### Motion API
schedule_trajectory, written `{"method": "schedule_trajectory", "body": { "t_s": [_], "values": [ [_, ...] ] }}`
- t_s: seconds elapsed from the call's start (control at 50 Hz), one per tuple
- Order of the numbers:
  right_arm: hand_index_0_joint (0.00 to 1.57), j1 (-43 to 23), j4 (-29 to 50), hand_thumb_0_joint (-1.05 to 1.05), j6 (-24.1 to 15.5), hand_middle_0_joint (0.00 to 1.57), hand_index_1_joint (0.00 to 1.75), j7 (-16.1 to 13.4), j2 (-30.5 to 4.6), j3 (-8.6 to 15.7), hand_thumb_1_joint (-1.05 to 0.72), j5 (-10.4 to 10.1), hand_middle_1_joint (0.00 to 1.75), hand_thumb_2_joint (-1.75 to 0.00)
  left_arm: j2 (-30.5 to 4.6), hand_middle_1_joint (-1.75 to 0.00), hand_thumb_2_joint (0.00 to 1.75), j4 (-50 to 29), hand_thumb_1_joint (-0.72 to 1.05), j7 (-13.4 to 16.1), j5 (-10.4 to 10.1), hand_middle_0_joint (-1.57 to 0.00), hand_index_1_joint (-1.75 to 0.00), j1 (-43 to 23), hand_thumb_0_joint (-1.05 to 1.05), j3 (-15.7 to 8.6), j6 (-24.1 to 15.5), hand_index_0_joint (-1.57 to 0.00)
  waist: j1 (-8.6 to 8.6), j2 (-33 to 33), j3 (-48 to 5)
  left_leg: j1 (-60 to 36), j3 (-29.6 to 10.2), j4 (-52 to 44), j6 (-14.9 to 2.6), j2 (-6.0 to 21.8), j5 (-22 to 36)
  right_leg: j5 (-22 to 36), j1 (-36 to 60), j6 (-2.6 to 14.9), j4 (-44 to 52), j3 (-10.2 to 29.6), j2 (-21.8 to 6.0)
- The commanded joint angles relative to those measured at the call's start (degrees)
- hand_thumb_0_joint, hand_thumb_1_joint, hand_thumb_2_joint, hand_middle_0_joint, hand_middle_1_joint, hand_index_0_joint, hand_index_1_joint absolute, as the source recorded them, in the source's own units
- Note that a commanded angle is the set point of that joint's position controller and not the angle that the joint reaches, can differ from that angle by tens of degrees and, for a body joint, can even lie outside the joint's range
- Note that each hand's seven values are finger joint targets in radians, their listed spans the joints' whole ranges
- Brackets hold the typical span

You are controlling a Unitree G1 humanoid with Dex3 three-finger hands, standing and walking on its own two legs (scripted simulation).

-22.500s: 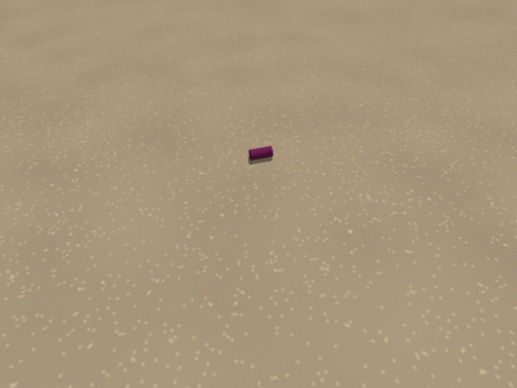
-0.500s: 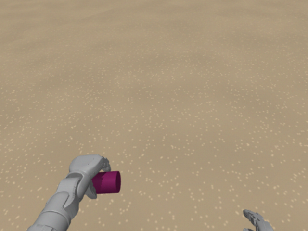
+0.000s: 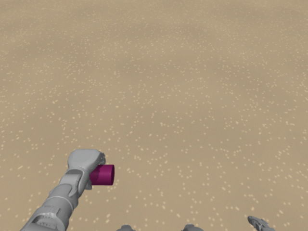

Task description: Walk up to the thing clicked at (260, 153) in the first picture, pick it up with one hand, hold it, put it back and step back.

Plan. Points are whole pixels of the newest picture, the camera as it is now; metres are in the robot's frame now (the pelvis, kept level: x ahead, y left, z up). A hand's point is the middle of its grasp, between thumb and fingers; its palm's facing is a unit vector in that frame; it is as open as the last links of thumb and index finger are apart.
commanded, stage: crouch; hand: left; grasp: from above
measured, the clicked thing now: (92, 174) +0.32 +0.21 -0.14
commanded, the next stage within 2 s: lower in 1.68 s
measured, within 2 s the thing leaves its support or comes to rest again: neither
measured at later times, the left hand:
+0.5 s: hand (109, 174) +0.39 +0.20 -0.35, palm faces -0.47 +0.04 -0.88, open 8.9 cm
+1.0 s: hand (115, 175) +0.44 +0.20 -0.49, palm faces -0.47 +0.01 -0.88, open 9.0 cm
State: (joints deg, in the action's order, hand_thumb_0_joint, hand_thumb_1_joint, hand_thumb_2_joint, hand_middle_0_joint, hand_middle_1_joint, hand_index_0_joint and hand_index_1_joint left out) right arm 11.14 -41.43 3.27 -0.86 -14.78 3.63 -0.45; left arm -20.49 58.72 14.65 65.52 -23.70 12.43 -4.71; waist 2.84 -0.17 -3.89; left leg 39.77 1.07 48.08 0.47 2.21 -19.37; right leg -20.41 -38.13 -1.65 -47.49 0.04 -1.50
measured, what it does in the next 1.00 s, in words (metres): lowers itself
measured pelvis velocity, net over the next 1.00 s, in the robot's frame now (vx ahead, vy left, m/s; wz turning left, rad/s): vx -0.04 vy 0.00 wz -0.07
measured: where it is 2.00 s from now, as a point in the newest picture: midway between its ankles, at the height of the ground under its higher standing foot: outside the picture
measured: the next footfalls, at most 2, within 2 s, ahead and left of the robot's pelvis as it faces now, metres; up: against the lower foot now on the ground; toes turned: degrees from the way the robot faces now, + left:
none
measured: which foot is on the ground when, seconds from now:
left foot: down 0.00-1.00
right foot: down 0.00-1.00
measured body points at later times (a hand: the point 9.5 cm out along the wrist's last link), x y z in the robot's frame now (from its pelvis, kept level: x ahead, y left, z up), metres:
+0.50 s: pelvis -0.04 +0.01 -0.21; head +0.15 +0.02 +0.20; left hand +0.41 +0.20 -0.30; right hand -0.02 -0.26 -0.33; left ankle +0.04 +0.12 -0.70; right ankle +0.03 -0.14 -0.70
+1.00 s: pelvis -0.04 +0.00 -0.32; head +0.20 +0.03 +0.06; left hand +0.46 +0.20 -0.44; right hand +0.00 -0.28 -0.43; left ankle +0.04 +0.12 -0.70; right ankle +0.03 -0.14 -0.70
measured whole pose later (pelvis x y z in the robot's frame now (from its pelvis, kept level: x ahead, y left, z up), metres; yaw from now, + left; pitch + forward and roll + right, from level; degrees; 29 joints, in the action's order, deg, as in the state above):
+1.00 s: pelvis -0.04 +0.00 -0.32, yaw -4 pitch +39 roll -5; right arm 9.3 -41.2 -2.5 4.5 -13.6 0.6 6.4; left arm -32.4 77.2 20.1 69.7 -54.4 0.2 -4.3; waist 13.0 0.7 -7.6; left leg 121.8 -5.1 121.7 0.6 3.0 -39.1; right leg -40.5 -117.9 -2.0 -119.4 -1.6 0.2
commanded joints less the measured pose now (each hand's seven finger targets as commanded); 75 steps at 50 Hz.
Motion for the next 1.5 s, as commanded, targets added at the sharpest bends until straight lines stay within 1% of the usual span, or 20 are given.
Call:
{"method": "schedule_trajectory", "body": {
  "t_s": [0.0,0.08,0.16,0.26,0.3,0.32,0.36,0.4,0.48,0.52,0.54,0.66,0.84,1.04,1.06,1.1,1.36,1.4,1.46,1.48],
  "values": [
    [0.2,4.92,4.01,0.0,-1.96,0.2,0.3,-0.38,-8.82,3.65,-0.89,1.02,0.3,-0.9,-8.18,-0.26,0.51,-4.46,0.87,7.88,2.32,-1.28,-0.29,-26.04,0.0,-4.77,0.19,-1.26,3.09,4.34,-22.39,-2.67,-0.27,8.4,-0.14,-2.07,6.24,6.32,-11.42,3.01,-5.95,-1.22,2.63],
    [0.2,6.58,3.28,0.0,-2.82,0.2,0.3,-0.9,-9.23,3.78,-0.89,1.85,0.3,-0.9,-12.42,-0.25,0.53,-1.41,0.88,10.28,2.88,-1.29,-0.29,-31.8,0.0,-7.33,1.65,-1.26,3.27,5.44,-29.38,7.03,-0.9,16.68,-0.74,-2.02,5.16,5.35,-18.22,3.32,-14.73,-1.93,2.95],
    [0.2,7.73,3.34,0.0,-3.62,0.2,0.3,-1.37,-9.12,3.84,-0.9,2.49,0.3,-0.9,-12.63,-0.28,0.63,2.2,0.88,10.74,2.17,-1.32,-0.33,-33.68,0.0,-8.0,3.07,-1.27,4.19,5.83,-34.93,16.6,-1.04,23.86,-1.15,-2.12,0.67,1.95,-24.16,3.72,-22.3,-2.01,2.96],
    [0.2,8.44,2.73,0.0,-4.31,0.2,0.3,-1.47,-9.7,3.96,-0.89,3.16,0.3,-0.9,-13.77,-0.29,0.59,4.68,0.84,9.33,1.24,-1.27,-0.32,-35.89,0.0,-9.06,4.32,-1.24,5.58,6.44,-35.0,23.95,-3.12,28.81,-0.69,-1.48,-6.56,-4.13,-35.04,3.85,-29.02,-2.73,2.46],
    [0.2,8.38,2.84,0.0,-4.62,0.2,0.3,-1.4,-9.28,3.85,-0.89,3.44,0.3,-0.9,-15.31,-0.29,0.59,0.71,0.83,8.74,1.15,-1.26,-0.33,-40.62,0.0,-9.86,3.7,-1.23,5.81,8.52,-39.83,25.84,-3.12,31.63,-0.72,-1.61,-7.72,-5.27,-36.83,4.09,-32.19,-2.89,2.63],
    [0.2,8.81,2.35,0.0,-4.7,0.2,0.3,-1.4,-9.74,3.8,-0.89,3.58,0.3,-0.9,-15.82,-0.29,0.61,3.11,0.82,8.61,1.55,-1.25,-0.33,-40.15,0.0,-10.26,3.79,-1.22,6.43,8.01,-38.94,26.48,-4.02,32.61,-0.62,-1.39,-8.91,-6.29,-39.68,4.04,-33.6,-3.15,2.49],
    [0.2,8.91,2.24,0.0,-4.93,0.2,0.3,-1.17,-9.55,3.52,-0.89,3.82,0.3,-0.9,-14.0,-0.31,0.58,5.44,0.83,8.32,1.09,-1.24,-0.33,-39.74,0.0,-9.55,3.37,-1.22,7.46,6.58,-37.57,31.02,-3.66,35.56,-0.98,-1.53,-10.91,-7.97,-42.35,3.98,-35.29,-3.37,2.57],
    [0.2,9.42,1.74,0.0,-5.35,0.2,0.3,-1.08,-9.84,3.23,-0.89,4.1,0.3,-0.9,-16.91,-0.29,0.55,3.06,0.82,8.38,1.48,-1.22,-0.31,-45.18,0.0,-10.71,2.32,-1.2,8.36,7.88,-39.86,33.14,-4.58,38.2,-0.94,-1.56,-11.83,-8.79,-46.03,4.01,-38.43,-3.66,2.41],
    [0.2,10.06,1.29,0.0,-5.98,0.2,0.3,-0.12,-10.08,2.59,-0.89,4.67,0.3,-0.9,-17.58,-0.31,0.54,4.66,0.82,9.16,2.63,-1.2,-0.32,-46.12,0.0,-11.16,1.16,-1.2,9.24,8.91,-43.49,35.47,-4.51,43.85,-1.15,-1.55,-9.63,-7.42,-50.62,3.97,-43.01,-4.1,2.42],
    [0.2,10.15,0.98,0.0,-6.3,0.2,0.3,0.45,-10.32,2.21,-0.89,5.0,0.3,-0.9,-19.86,-0.32,0.53,3.87,0.82,9.92,2.99,-1.19,-0.32,-47.17,0.0,-12.5,0.94,-1.19,8.2,12.02,-46.52,35.28,-4.41,46.25,-0.98,-1.55,-6.34,-5.37,-52.83,4.11,-45.92,-4.22,2.41],
    [0.2,10.62,0.77,0.0,-6.41,0.2,0.3,0.75,-10.59,2.21,-0.89,5.23,0.3,-0.9,-19.74,-0.33,0.56,3.95,0.82,9.99,3.44,-1.21,-0.34,-48.27,0.0,-12.41,0.9,-1.2,9.09,13.09,-47.08,35.34,-4.41,47.6,-1.03,-1.51,-4.88,-4.29,-53.95,3.94,-46.67,-4.31,2.23],
    [0.2,10.88,0.42,0.0,-6.58,0.2,0.3,2.19,-10.65,1.7,-0.89,6.02,0.3,-0.9,-21.57,-0.34,0.55,5.53,0.84,11.02,4.07,-1.21,-0.35,-50.95,0.0,-13.44,1.64,-1.21,9.52,15.88,-48.62,38.32,-4.33,52.32,-0.78,-1.37,-4.69,-4.03,-57.77,4.03,-51.81,-5.08,2.28],
    [0.2,11.55,0.36,0.0,-5.99,0.2,0.3,3.94,-10.74,1.26,-0.9,6.72,0.3,-0.9,-23.22,-0.38,0.61,6.66,0.81,8.64,3.55,-1.2,-0.39,-52.27,0.0,-13.95,1.07,-1.19,10.84,14.28,-48.78,45.64,-2.74,61.2,-1.77,-1.02,-1.65,0.64,-57.48,3.06,-56.21,-4.79,2.91],
    [0.2,12.13,0.29,0.0,-5.53,0.2,0.3,5.08,-11.62,0.62,-0.9,6.95,0.3,-0.9,-25.62,-0.37,0.59,10.96,0.76,8.61,4.57,-1.16,-0.38,-55.19,0.0,-14.43,-0.72,-1.15,11.55,16.69,-44.51,50.42,-3.16,64.97,-1.33,-0.88,-3.76,-1.76,-64.24,3.61,-62.03,-6.2,3.44],
    [0.2,12.23,0.6,0.0,-5.57,0.2,0.3,5.33,-11.34,0.38,-0.9,7.17,0.3,-0.9,-24.5,-0.38,0.6,12.35,0.76,8.6,4.42,-1.16,-0.39,-54.41,0.0,-13.87,-0.78,-1.15,12.47,15.4,-43.46,51.69,-2.96,65.77,-1.6,-0.9,-4.43,-1.84,-63.5,3.37,-61.85,-6.18,3.62],
    [0.2,11.86,0.01,0.0,-5.51,0.2,0.3,5.33,-12.13,0.22,-0.9,7.13,0.3,-0.9,-28.16,-0.38,0.57,10.44,0.73,8.97,4.7,-1.12,-0.38,-58.17,0.0,-15.13,-1.22,-1.12,11.77,16.06,-45.16,53.42,-2.6,66.44,-1.67,-0.96,-5.77,-2.56,-63.71,3.46,-62.86,-6.12,3.79],
    [0.2,12.4,0.02,0.0,-6.12,0.2,0.3,5.99,-13.58,-2.69,-0.9,8.27,0.3,-0.9,-32.66,-0.44,0.56,15.03,0.74,9.44,5.35,-1.1,-0.43,-60.39,0.0,-16.23,-2.07,-1.11,13.81,17.7,-42.29,58.75,-2.92,71.24,-1.81,-0.82,-9.44,-5.63,-66.56,3.32,-66.9,-7.74,4.13],
    [0.2,12.26,-0.41,0.0,-6.11,0.2,0.3,6.1,-13.64,-3.22,-0.9,8.24,0.3,-0.9,-31.64,-0.45,0.55,17.2,0.74,9.26,5.34,-1.1,-0.43,-59.2,0.0,-15.28,-1.94,-1.12,14.12,17.34,-39.85,59.84,-3.19,71.72,-1.75,-0.78,-9.59,-5.56,-67.92,3.4,-67.63,-7.98,4.27],
    [0.2,11.95,-0.29,0.0,-6.12,0.2,0.3,6.1,-14.16,-3.37,-0.9,8.21,0.3,-0.9,-33.74,-0.44,0.54,15.37,0.73,9.3,5.91,-1.09,-0.42,-61.39,0.0,-16.17,-2.32,-1.11,13.61,20.6,-42.16,58.47,-4.05,71.4,-1.19,-0.75,-9.77,-6.36,-69.91,3.89,-69.71,-8.89,4.22],
    [0.2,11.96,-0.38,0.0,-6.06,0.2,0.3,6.1,-14.02,-3.44,-0.9,8.23,0.3,-0.9,-31.99,-0.45,0.53,17.62,0.74,9.27,5.93,-1.1,-0.43,-59.71,0.0,-15.2,-2.18,-1.12,14.19,19.6,-40.53,58.92,-3.92,72.0,-1.27,-0.74,-10.07,-6.36,-70.24,3.79,-69.36,-8.91,4.41]
  ]
}}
